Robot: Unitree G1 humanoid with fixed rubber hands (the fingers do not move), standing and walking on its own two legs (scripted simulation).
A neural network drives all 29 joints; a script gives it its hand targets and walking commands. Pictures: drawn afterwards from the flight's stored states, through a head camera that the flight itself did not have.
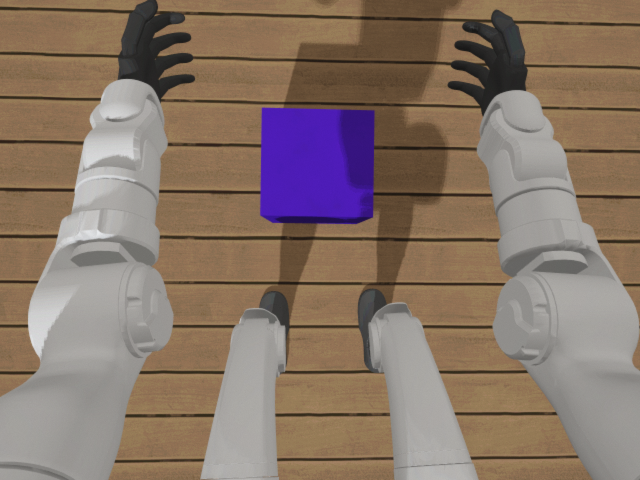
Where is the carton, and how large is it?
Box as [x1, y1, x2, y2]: [260, 108, 374, 223]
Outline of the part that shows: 262,108 260,215 272,222 357,223 372,217 374,110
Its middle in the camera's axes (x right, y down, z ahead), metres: -0.01 -0.15 +0.84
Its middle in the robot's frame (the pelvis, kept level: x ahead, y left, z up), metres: +0.50 +0.00 -0.51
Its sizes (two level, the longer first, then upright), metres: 0.210 0.200 0.250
